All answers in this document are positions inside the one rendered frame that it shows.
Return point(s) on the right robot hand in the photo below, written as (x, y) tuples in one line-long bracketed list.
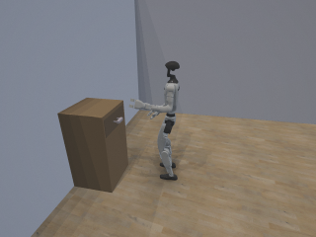
[(154, 115)]

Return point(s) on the handle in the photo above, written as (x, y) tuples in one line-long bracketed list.
[(118, 120)]

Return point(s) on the robot left shin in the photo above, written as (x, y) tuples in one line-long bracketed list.
[(166, 160)]

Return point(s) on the left robot forearm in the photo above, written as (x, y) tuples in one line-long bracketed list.
[(161, 109)]

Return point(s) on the drawer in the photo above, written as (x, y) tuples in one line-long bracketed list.
[(109, 123)]

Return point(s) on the left robot upper arm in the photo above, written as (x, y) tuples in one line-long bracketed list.
[(170, 91)]

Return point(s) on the left robot hand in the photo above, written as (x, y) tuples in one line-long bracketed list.
[(137, 104)]

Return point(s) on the humanoid robot torso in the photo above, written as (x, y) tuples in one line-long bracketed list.
[(171, 116)]

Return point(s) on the cabinet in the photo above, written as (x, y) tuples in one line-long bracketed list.
[(96, 162)]

